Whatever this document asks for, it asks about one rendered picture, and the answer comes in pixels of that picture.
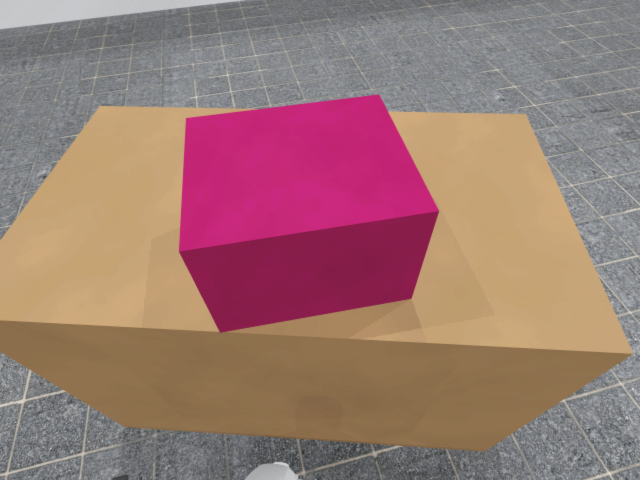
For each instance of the pedestal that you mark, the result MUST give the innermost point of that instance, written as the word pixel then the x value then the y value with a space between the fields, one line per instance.
pixel 507 319

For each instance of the carton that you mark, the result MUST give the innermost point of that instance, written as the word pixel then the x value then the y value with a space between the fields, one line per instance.
pixel 301 210

